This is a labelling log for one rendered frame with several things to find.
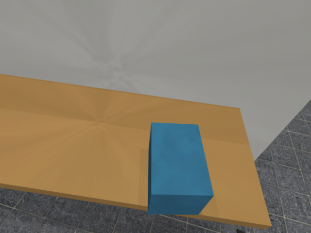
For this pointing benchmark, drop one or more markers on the carton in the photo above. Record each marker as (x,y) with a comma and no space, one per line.
(178,177)

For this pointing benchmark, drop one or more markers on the table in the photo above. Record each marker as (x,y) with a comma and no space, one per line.
(92,144)

